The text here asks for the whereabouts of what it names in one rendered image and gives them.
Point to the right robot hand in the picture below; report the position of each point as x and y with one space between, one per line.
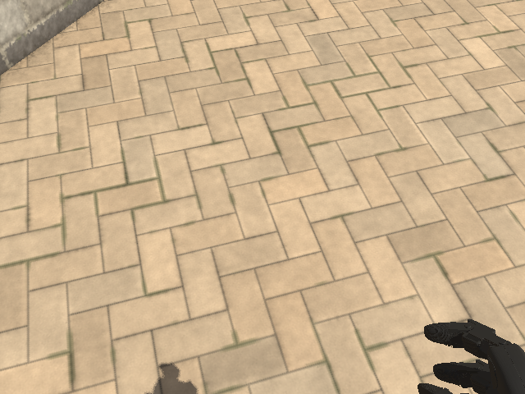
504 373

